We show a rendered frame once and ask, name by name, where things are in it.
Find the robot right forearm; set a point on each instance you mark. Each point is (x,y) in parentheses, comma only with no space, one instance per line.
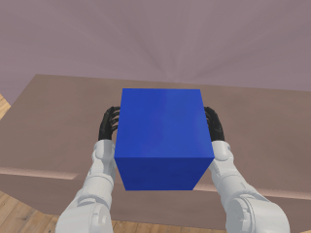
(227,180)

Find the carton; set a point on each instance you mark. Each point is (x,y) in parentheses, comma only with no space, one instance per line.
(163,140)

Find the robot left upper arm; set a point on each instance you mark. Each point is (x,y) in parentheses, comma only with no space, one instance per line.
(91,218)

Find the right robot hand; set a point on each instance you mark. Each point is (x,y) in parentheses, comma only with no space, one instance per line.
(214,125)

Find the left robot hand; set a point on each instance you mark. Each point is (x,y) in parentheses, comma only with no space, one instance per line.
(106,128)

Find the pedestal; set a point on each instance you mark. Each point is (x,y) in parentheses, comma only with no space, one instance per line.
(47,138)

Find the robot right upper arm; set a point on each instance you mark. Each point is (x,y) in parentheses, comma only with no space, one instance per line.
(248,215)

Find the robot left forearm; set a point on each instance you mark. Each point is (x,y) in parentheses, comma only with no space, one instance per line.
(100,179)

